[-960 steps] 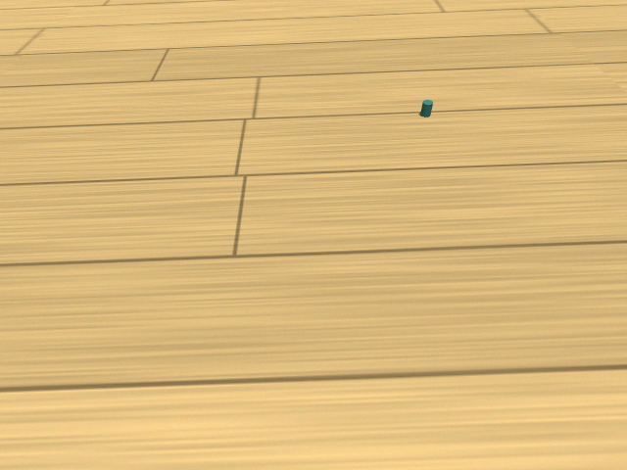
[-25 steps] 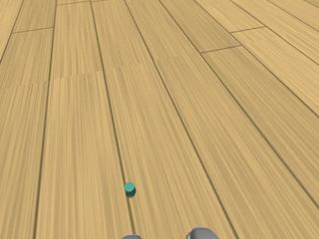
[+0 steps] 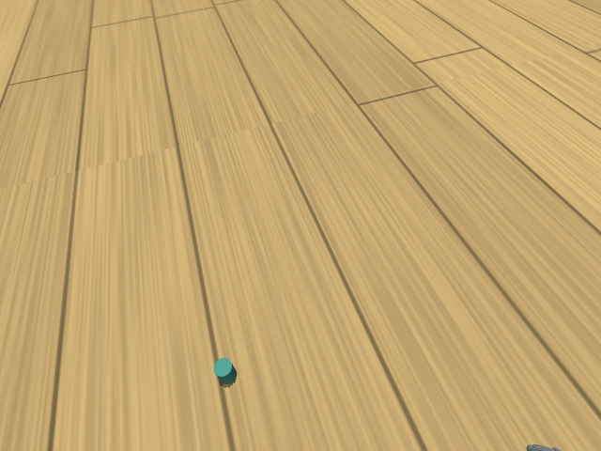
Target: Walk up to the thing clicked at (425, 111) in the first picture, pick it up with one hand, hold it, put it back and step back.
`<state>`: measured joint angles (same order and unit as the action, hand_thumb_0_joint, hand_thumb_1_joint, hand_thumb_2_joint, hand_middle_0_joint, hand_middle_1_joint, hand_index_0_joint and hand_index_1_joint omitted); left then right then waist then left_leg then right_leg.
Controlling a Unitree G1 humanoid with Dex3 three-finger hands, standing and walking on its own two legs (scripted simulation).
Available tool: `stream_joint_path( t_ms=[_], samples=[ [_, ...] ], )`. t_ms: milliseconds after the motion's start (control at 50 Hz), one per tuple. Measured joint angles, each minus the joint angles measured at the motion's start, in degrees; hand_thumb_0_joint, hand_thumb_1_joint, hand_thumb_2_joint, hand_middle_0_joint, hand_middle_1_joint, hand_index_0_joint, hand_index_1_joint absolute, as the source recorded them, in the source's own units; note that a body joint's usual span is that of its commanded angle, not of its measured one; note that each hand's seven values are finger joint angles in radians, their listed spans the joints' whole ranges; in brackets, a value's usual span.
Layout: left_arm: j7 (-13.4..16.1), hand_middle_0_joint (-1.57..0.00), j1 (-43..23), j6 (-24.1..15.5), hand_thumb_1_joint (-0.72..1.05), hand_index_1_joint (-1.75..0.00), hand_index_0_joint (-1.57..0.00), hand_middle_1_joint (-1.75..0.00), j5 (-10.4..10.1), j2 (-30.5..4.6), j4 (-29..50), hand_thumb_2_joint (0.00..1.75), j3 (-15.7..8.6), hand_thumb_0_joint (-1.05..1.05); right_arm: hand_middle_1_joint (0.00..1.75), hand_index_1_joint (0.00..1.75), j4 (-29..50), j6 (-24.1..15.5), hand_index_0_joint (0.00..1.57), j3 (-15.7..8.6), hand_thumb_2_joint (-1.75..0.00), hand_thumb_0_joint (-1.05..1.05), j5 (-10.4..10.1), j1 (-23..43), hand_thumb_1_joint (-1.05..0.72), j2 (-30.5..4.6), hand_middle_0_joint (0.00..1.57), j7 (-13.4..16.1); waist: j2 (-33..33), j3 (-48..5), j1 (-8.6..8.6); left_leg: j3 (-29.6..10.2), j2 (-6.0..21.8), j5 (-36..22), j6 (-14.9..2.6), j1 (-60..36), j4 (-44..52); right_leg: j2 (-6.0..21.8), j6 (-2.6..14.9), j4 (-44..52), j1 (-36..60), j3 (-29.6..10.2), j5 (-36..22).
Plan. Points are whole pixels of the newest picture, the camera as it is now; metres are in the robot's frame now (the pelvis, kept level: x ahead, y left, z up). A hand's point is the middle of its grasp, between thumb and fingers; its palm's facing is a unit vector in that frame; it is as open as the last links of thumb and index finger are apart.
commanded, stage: stand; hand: left
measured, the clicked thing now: (225, 371) +0.46 +0.31 -0.72
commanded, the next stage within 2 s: walk up in 0.72 s
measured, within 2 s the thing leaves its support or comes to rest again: neither
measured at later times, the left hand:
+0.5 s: hand out of the picture +0.10 +0.27 -0.13, palm faces -0.02 -0.94 -0.34, open 7.4 cm
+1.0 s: hand out of the picture +0.07 +0.31 -0.16, palm faces +0.01 -0.93 -0.37, open 7.4 cm
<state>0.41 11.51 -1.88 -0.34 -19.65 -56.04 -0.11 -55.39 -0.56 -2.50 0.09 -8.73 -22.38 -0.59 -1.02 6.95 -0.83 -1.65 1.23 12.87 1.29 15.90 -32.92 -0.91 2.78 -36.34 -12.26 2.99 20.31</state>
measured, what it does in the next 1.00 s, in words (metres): shifts its weight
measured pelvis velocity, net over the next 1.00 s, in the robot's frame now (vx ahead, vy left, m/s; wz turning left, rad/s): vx -0.04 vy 0.05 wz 0.00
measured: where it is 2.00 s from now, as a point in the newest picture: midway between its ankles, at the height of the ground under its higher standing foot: outside the picture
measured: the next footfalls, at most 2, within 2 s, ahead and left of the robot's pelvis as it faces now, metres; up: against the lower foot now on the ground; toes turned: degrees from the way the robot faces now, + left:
right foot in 1.46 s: -0.17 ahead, -0.08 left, +0.00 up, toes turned -4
left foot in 1.78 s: -0.19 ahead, +0.16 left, +0.00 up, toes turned -1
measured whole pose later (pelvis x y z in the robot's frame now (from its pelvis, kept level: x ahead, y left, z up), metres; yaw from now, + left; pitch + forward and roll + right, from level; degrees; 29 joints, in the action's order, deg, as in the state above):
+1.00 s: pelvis -0.04 +0.05 -0.01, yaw +0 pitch -3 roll -1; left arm 0.0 2.7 3.8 0.3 -21.7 -56.8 -3.5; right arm -57.8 2.6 -2.7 0.1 -3.4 -23.7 -0.5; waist -0.6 10.6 -0.5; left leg -1.3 -0.6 15.2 -2.7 22.0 -39.9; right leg 0.8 0.4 -37.8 -17.7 2.1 17.1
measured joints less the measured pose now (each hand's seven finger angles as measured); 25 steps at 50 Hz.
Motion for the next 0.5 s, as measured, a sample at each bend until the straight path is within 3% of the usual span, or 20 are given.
stream_joint_path(
  t_ms=[180,500],
  samples=[
    [-0.49,-0.20,-5.28,-0.17,0.90,-0.31,-0.20,-0.30,0.61,1.05,-3.19,0.90,0.64,0.00,0.30,0.30,-4.59,0.16,0.20,2.46,-0.90,0.01,-0.06,3.41,-0.90,2.81,0.20,-0.88,-0.82,-2.32,0.84,-0.13,1.14,-3.86,1.36,-4.96,8.84,-1.22,0.04,10.89,5.70,0.03,-5.44],
    [-1.07,-0.20,-7.38,1.01,0.91,-0.30,-0.20,-0.30,0.57,-0.84,-8.97,0.90,-0.77,0.00,0.30,0.30,-10.51,-0.17,0.20,2.35,-0.90,0.01,0.46,3.02,-0.90,2.08,0.20,-0.29,0.91,-3.54,1.24,0.79,0.96,-6.66,0.57,-6.66,13.74,-1.02,-0.90,17.25,7.78,-0.86,-9.37]
  ],
)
